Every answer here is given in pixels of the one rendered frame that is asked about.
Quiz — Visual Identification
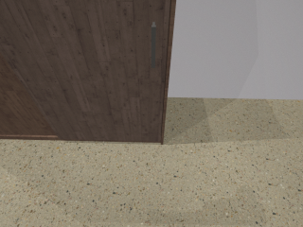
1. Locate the wardrobe door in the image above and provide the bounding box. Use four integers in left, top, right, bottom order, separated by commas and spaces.
0, 52, 56, 135
0, 0, 170, 142

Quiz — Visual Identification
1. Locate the handle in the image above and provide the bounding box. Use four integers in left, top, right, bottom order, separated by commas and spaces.
151, 22, 156, 68

